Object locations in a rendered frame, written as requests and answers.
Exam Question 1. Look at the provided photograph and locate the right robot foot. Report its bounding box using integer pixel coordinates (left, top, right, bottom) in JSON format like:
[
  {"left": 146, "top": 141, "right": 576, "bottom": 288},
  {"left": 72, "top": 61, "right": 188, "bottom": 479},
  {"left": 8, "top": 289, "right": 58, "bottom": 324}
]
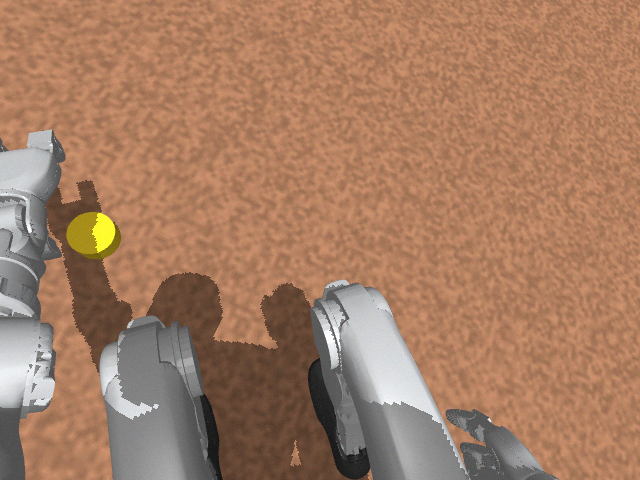
[{"left": 308, "top": 358, "right": 370, "bottom": 480}]

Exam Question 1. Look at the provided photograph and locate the tin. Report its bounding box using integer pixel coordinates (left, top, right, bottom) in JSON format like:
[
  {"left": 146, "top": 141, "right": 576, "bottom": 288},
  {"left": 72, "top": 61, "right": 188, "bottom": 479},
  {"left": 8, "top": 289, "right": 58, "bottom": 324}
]
[{"left": 66, "top": 212, "right": 121, "bottom": 259}]

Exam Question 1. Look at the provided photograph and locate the right robot hand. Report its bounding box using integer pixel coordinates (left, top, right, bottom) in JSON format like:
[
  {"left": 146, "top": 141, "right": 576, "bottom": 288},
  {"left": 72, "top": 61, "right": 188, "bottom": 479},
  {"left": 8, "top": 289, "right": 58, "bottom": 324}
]
[{"left": 445, "top": 409, "right": 545, "bottom": 480}]

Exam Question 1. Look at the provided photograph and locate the left robot hand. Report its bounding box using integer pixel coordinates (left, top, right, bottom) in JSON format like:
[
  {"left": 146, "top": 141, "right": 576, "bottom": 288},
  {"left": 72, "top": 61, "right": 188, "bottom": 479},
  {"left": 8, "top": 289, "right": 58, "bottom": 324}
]
[{"left": 0, "top": 129, "right": 66, "bottom": 260}]

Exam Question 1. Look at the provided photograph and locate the left robot arm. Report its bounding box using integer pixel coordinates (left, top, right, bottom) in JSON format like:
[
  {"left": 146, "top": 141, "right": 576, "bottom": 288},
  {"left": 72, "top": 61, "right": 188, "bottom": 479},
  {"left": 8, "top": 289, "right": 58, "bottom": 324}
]
[{"left": 0, "top": 189, "right": 56, "bottom": 480}]

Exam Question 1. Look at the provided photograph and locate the left robot foot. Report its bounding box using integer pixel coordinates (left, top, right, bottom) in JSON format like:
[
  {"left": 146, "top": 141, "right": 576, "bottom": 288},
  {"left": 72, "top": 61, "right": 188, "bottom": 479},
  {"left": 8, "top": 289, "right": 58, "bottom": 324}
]
[{"left": 200, "top": 394, "right": 223, "bottom": 480}]

